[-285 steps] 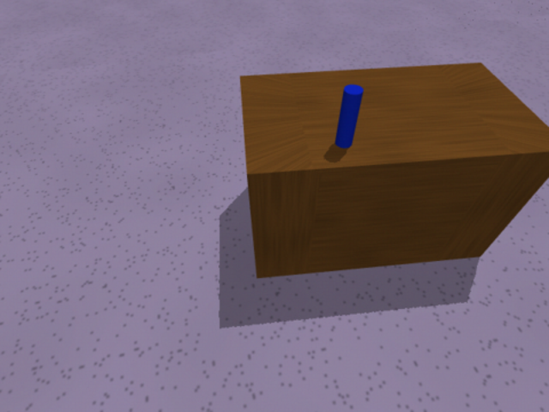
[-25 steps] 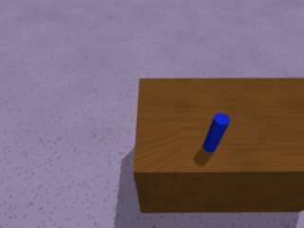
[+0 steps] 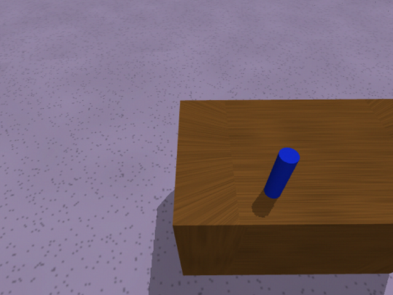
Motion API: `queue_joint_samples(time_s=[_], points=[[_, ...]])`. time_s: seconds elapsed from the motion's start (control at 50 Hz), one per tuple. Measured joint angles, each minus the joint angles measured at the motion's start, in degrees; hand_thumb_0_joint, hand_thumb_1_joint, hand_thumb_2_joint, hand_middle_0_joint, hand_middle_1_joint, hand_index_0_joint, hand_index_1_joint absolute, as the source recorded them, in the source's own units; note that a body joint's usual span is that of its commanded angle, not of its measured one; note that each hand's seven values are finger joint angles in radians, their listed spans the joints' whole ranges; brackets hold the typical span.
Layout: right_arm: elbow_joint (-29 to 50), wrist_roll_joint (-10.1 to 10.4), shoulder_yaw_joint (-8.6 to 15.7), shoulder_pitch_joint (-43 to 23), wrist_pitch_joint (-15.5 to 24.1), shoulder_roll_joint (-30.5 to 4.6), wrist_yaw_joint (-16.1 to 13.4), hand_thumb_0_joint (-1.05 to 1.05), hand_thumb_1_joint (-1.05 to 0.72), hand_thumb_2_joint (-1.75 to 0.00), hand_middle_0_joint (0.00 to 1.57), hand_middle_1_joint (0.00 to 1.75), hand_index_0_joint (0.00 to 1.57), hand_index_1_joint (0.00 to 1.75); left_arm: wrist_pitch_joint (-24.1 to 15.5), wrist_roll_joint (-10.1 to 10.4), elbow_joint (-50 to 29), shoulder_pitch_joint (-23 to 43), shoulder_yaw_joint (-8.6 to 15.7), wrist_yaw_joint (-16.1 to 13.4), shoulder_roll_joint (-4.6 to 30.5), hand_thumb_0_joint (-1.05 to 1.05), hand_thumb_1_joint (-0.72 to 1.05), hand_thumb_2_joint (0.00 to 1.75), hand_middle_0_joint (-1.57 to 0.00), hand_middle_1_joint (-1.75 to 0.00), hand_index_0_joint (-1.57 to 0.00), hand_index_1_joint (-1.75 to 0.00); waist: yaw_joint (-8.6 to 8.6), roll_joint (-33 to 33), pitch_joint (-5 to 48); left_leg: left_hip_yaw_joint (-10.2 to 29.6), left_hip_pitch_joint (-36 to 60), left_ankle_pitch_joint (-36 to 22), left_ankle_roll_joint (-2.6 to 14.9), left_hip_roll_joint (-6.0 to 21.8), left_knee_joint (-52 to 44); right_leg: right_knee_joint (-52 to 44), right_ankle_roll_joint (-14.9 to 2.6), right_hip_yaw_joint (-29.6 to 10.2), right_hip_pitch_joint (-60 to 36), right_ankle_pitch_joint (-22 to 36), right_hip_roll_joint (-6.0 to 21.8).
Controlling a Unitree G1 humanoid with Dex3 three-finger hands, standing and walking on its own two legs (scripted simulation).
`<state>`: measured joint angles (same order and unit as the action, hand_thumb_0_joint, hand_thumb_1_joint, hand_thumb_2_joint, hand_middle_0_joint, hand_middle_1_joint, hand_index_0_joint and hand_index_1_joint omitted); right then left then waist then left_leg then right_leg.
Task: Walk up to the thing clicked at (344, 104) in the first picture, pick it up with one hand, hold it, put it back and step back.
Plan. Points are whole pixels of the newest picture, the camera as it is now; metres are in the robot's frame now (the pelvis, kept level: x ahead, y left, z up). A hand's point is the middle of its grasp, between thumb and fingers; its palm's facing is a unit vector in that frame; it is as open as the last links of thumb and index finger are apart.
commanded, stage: stand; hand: right
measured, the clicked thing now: (279, 175) +0.44 -0.22 -0.09
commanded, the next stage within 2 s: rise first in 0.26 s
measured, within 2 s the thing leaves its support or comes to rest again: neither
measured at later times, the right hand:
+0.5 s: hand out of the picture +0.14 -0.24 -0.15, palm faces +0.10 +0.94 -0.32, open 9.0 cm
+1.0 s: hand out of the picture +0.15 -0.27 -0.13, palm faces +0.28 +0.89 -0.36, open 16.0 cm
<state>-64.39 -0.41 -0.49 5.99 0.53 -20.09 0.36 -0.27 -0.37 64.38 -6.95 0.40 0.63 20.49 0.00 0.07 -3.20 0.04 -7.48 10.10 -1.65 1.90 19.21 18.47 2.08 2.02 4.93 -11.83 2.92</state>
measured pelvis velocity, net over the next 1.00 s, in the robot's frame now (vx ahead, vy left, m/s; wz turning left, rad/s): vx -0.01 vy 0.00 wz -0.03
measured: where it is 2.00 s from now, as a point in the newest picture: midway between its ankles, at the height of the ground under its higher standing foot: outside the picture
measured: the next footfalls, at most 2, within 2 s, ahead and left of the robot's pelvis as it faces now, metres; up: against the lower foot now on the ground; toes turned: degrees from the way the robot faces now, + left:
none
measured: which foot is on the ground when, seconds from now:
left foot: down 0.00-1.00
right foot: down 0.00-1.00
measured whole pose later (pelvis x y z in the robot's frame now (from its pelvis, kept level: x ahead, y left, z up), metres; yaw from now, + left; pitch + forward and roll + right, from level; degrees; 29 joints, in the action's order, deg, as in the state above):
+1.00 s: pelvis -0.01 +0.00 -0.03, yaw -2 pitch +6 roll +0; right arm -35.1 0.9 11.8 11.2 0.5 -15.8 -3.7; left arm -4.6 0.3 39.4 -10.8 7.4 -4.4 14.6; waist -0.8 0.7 1.7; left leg -1.4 -25.3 18.1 -1.8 2.8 37.7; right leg 38.5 1.8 -0.4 24.3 -19.9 2.4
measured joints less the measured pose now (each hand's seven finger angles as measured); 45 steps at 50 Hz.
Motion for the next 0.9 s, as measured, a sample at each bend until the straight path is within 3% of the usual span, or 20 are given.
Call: queue_joint_samples(time_s=[0.36, 0.42, 0.48, 0.54, 0.62, 0.72, 0.9], points=[[0.41, 0.04, 0.11, -0.28, -0.18, -0.05, -0.12, 0.01, -0.9, -0.9, 0.2, 0.3, 0.2, 0.3, -0.12, -0.1, -0.25, 0.28, 0.0, -0.16, -0.14, 0.01, 0.9, 0.9, -0.2, -0.3, -0.21, -0.3, -0.03, -0.04, 0.21, 0.21, 0.51, 0.2, -0.12, 0.13, -0.11, -0.39, -0.09, 0.24, -0.72, -0.13, -0.14], [6.73, 2.61, 0.64, -0.13, 0.36, 0.87, -1.27, 0.01, -0.86, -0.86, 0.17, 0.26, 0.17, 0.26, -2.02, 3.11, -6.23, -0.24, 0.57, -1.41, -0.68, 0.01, 0.86, 0.86, -0.17, -0.26, -0.17, -0.26, 0.14, 0.32, -0.72, -0.14, -2.38, 1.15, -0.16, 0.24, 2.8, 3.41, -0.29, -0.29, 2.77, -1.38, -0.17], [9.35, 3.41, 3.05, -3.06, 1.67, 2.22, -2.15, 0.01, -0.76, -0.75, 0.14, 0.19, 0.13, 0.19, -4.2, 4.15, -10.36, 2.16, 2.87, -2.16, -1.88, 0.01, 0.76, 0.75, -0.12, -0.19, -0.12, -0.2, 0.23, 0.46, -1.1, -0.37, -6.77, 2.08, -0.19, 0.46, 6.36, 7.25, -0.36, -0.75, 7.46, -2.32, -0.32], [11.72, 2.97, 6.16, -5.6, 1.95, 3.3, -2.1, 0.01, -0.61, -0.6, 0.12, 0.14, 0.11, 0.14, -5.35, 3.19, -12.03, 4.69, 5.32, -2.43, -2.77, 0.01, 0.62, 0.6, -0.09, -0.14, -0.09, -0.14, -0.14, 0.49, 0.3, -0.61, -11.72, 3.19, -0.16, 0.61, 10.04, 11.2, -0.41, -1.22, 12.69, -3.44, -0.42], [17.71, 2.81, 9.47, -2.93, 1.8, 4.05, -1.45, 0.01, -0.41, -0.42, 0.1, 0.09, 0.09, 0.09, -5.31, 2.2, -15.89, 3.48, 7.5, -2.08, -3.83, 0.01, 0.41, 0.41, -0.06, -0.09, -0.07, -0.09, -0.28, 0.54, 2.33, -1.09, -13.99, 4.34, -0.18, 0.74, 12.15, 13.61, -0.39, -1.82, 15.33, -4.57, -0.49], [22.63, 3.41, 10.84, 1.75, 0.16, 3.76, -1.65, 0.0, -0.17, -0.26, 0.08, 0.06, 0.07, 0.07, -3.86, 1.82, -18.15, 0.37, 8.09, -2.17, -4.49, 0.01, 0.16, 0.25, -0.06, -0.07, -0.07, -0.07, -0.44, 0.61, 4.62, -1.47, -15.71, 5.71, -0.12, 0.71, 14.26, 16.1, -0.31, -2.29, 17.38, -6.04, -0.41], [26.86, 2.04, 11.85, 4.58, 0.06, 4.17, -3.51, 0.0, 0.12, -0.14, 0.07, 0.05, 0.06, 0.05, -3.76, 1.14, -22.94, -2.94, 7.6, -4.29, -5.57, 0.0, -0.21, 0.13, -0.07, -0.06, -0.07, -0.06, -0.75, 0.8, 4.38, -1.45, -17.51, 7.51, -0.19, 0.87, 17.75, 19.38, -0.33, -2.44, 19.13, -7.68, -0.51]])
